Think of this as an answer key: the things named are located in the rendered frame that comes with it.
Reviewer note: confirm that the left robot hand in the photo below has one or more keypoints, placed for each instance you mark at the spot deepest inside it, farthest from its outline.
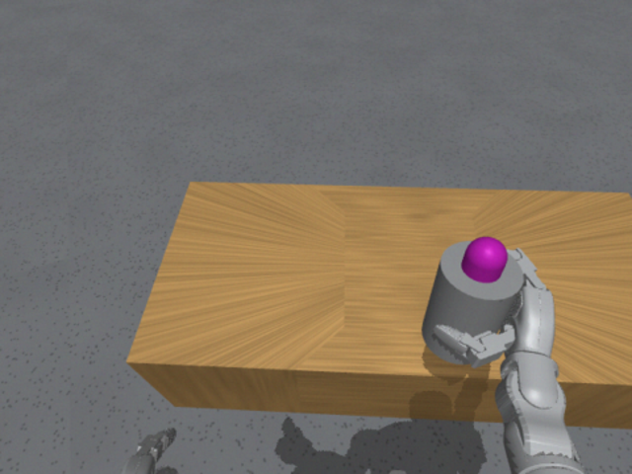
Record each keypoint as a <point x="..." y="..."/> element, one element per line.
<point x="149" y="452"/>

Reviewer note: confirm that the right robot arm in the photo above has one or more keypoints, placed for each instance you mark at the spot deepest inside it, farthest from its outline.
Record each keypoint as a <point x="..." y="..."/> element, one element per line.
<point x="532" y="404"/>

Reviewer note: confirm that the bottle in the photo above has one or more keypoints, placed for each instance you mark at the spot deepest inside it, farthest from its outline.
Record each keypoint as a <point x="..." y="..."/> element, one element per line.
<point x="475" y="286"/>

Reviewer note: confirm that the right robot hand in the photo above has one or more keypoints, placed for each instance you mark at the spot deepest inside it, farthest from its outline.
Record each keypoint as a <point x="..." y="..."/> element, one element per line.
<point x="529" y="325"/>

